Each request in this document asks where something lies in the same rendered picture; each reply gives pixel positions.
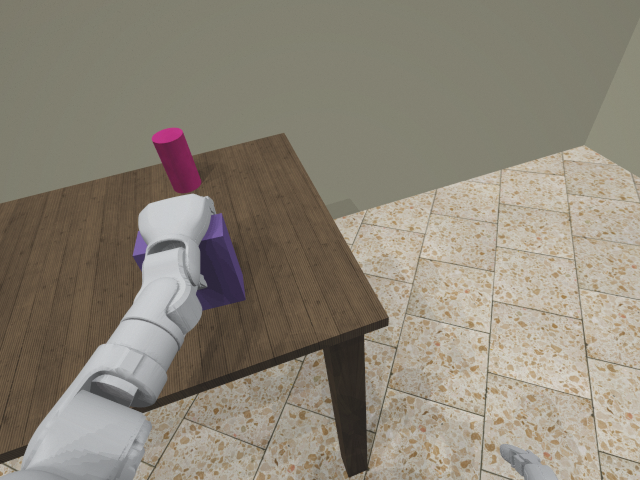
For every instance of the sponge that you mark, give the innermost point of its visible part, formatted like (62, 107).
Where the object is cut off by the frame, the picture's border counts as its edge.
(218, 264)

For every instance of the left robot upper arm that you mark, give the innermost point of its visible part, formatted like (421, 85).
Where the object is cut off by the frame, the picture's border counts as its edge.
(93, 439)

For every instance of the robot right hand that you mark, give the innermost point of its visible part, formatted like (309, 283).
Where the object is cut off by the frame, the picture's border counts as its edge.
(526, 463)

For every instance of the robot left hand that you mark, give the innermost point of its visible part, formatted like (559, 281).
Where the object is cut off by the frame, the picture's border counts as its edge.
(188, 215)

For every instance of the table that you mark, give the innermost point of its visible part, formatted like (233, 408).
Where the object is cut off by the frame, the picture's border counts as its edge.
(68, 277)

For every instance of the left robot forearm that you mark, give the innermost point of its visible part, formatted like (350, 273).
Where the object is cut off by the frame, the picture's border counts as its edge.
(130, 369)

